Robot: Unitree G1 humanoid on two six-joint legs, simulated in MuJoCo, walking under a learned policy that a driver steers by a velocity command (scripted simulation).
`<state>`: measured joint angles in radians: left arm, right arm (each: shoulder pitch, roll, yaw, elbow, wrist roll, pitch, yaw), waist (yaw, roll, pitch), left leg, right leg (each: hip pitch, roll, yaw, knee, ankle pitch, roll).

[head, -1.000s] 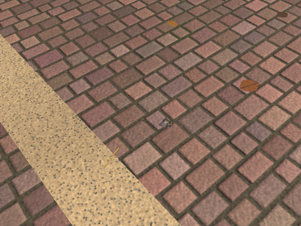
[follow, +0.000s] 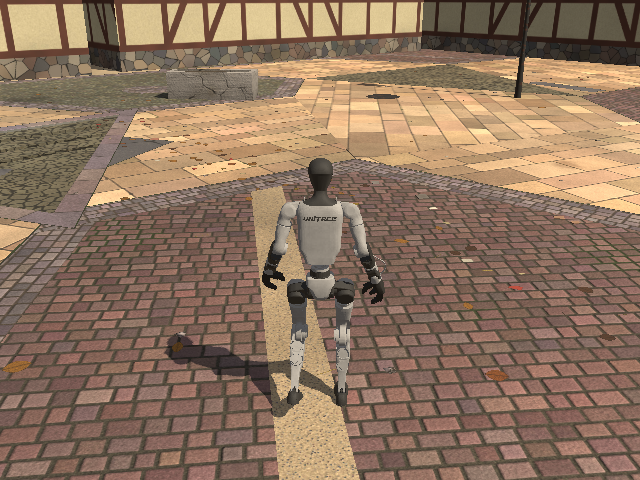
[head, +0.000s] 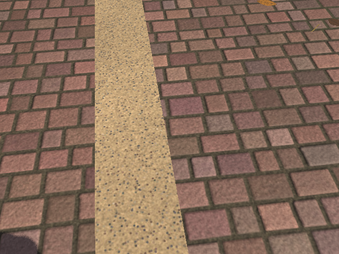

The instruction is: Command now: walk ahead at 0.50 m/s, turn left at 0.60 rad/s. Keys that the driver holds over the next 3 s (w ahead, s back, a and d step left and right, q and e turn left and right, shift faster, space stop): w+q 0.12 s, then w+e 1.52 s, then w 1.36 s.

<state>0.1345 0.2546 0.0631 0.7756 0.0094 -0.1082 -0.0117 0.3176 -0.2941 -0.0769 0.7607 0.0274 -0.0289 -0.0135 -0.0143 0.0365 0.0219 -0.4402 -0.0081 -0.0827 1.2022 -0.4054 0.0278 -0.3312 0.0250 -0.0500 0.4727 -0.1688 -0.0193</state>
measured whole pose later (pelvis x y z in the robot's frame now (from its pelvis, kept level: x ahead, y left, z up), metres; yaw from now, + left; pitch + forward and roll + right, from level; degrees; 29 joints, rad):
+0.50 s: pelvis +0.26 +0.07 +0.00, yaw +2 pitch +2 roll +0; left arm 0.30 0.31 0.06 0.89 -0.04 -0.07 -0.01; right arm 0.18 -0.25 -0.05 0.70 -0.01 -0.07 0.02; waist 0.02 -0.04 0.03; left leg -0.33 0.02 0.09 0.49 -0.19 0.02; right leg -0.44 -0.08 0.02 1.17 -0.39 0.00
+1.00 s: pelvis +0.52 -0.01 -0.01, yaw -16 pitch +1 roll +1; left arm 0.20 0.29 0.08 0.75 -0.02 -0.04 -0.04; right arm 0.20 -0.29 -0.07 0.78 0.01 -0.11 -0.01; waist 0.00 0.01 0.06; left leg -0.40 0.06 -0.02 1.22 -0.40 -0.01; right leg -0.39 0.08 -0.02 0.56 -0.18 -0.09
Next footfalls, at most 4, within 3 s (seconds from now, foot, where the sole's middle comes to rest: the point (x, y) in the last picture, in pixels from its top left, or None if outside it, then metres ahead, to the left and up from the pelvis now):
0.36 left None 0.33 0.18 -0.77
0.86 right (202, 223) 0.60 -0.10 -0.77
1.36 left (176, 155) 0.93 0.00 -0.77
1.88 right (257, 145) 0.98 -0.39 -0.77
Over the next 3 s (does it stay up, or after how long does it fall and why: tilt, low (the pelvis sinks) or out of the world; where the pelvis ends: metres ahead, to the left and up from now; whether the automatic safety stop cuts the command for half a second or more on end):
stays up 1.39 -0.65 -0.01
